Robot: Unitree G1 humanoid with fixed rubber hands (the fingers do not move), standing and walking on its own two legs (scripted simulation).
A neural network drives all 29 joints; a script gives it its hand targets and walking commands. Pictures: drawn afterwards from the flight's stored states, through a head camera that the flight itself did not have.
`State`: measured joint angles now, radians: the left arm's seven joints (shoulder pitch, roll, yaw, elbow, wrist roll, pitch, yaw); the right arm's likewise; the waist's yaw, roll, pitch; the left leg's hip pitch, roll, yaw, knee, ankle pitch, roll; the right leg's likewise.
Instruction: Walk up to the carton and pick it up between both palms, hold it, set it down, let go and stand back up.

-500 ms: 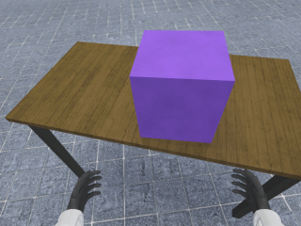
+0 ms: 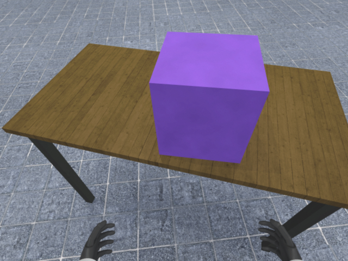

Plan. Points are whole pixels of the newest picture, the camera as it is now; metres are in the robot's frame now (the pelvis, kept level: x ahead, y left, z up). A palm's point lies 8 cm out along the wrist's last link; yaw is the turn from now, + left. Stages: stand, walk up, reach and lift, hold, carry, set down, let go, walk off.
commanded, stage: let go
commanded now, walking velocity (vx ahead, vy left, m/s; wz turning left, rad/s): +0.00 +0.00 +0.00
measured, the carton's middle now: (204, 99) +0.52 -0.06 +0.07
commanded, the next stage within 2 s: stand in 0.14 s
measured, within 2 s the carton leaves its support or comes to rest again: neither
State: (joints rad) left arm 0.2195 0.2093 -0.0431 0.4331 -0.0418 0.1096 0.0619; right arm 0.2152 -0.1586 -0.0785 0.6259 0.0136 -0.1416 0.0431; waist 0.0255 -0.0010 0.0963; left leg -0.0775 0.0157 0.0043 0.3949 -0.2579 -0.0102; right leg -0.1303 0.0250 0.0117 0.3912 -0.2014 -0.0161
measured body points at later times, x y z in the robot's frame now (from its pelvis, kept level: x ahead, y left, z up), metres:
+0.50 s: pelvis +0.01 -0.01 -0.01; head +0.04 -0.01 +0.43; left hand +0.08 +0.24 -0.14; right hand +0.01 -0.29 -0.14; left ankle -0.03 +0.11 -0.74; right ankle +0.01 -0.11 -0.74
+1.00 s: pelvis -0.01 -0.01 -0.01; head -0.01 -0.02 +0.44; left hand +0.13 +0.21 -0.14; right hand -0.09 -0.24 -0.17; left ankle -0.03 +0.11 -0.74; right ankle -0.02 -0.13 -0.74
